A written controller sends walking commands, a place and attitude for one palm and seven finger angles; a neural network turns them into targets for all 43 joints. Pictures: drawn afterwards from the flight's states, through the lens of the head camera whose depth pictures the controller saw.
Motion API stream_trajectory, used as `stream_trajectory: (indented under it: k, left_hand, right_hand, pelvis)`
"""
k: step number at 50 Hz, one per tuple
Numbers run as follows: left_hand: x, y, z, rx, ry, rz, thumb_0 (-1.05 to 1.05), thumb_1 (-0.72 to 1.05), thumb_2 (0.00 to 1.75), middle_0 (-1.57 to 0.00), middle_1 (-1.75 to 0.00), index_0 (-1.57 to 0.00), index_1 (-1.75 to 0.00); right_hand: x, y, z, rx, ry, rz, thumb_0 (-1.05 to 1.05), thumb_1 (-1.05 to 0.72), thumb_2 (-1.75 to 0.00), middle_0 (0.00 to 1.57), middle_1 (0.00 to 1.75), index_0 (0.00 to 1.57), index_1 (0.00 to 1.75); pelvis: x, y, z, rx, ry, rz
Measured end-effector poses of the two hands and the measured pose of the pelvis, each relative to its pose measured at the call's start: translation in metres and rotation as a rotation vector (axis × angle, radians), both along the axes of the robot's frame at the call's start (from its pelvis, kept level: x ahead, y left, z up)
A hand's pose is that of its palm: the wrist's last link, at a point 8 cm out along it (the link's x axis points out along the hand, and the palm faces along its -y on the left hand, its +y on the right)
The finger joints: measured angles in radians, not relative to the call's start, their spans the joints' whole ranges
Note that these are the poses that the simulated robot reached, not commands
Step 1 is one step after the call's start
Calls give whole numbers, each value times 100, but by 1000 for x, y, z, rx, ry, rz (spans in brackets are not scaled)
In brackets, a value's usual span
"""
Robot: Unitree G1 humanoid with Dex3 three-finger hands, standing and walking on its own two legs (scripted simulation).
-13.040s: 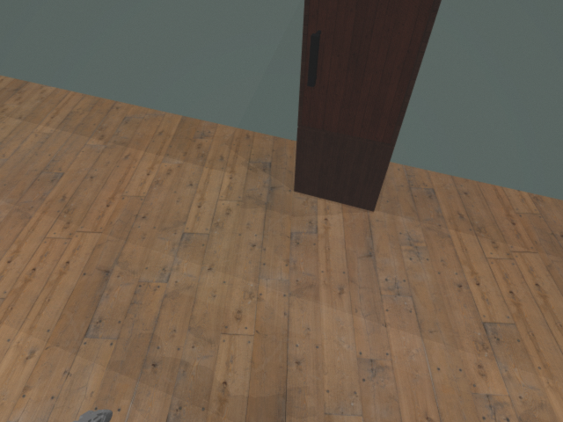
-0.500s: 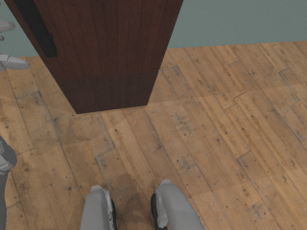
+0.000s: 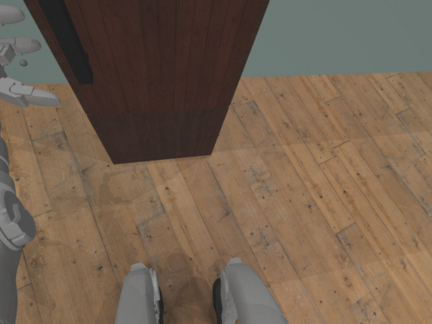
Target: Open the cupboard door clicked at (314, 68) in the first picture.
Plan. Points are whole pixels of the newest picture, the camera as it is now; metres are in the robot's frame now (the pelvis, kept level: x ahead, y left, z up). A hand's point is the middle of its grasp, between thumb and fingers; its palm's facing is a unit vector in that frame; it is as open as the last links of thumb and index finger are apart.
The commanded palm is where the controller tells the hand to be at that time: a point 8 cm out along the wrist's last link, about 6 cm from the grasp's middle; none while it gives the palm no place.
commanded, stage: move the hooked fingers beside the handle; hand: left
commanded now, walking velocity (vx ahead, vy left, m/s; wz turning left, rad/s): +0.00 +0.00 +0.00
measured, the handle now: (70, 33) +0.60 +0.20 +0.06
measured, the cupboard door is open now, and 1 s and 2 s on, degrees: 0 0 0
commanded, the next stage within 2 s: slide the fingers in behind the handle in 0.10 s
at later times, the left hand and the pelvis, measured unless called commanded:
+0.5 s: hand (34, 62) +0.53 +0.25 +0.07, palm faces +0.06 -1.00 +0.00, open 14.0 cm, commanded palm +0.52 +0.27 +0.06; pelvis +0.00 +0.00 +0.00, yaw +0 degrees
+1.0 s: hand (64, 59) +0.54 +0.21 +0.07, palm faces +0.07 -1.00 -0.02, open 14.0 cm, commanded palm +0.52 +0.23 +0.06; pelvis +0.00 -0.01 +0.00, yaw +0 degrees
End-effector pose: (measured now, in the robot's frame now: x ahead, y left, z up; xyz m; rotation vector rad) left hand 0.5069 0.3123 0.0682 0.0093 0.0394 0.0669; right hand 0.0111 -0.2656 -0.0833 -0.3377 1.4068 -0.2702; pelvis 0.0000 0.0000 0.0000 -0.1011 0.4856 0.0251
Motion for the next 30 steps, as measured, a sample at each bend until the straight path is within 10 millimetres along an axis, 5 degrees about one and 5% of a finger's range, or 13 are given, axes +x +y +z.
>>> stream_trajectory:
  k: [16, 30]
  left_hand:
    - [-2, 4, 3, 6, -7, 4, -2, -49, 30, -30, -120, -30, -120]
    - [5, -26, 0, -7, -15, -6, -2, -50, 30, -30, -120, -30, -120]
  right_hand:
    - [-20, 5, -7, 26, 43, -28, 0, -91, -90, 20, 30, 20, 30]
    - [-20, 3, -4, 22, 28, -27, 0, -91, -90, 20, 30, 20, 30]
  pelvis:
    - [-3, -3, -3, 1, 4, -5]
    - [-3, -2, -2, 4, 1, -3]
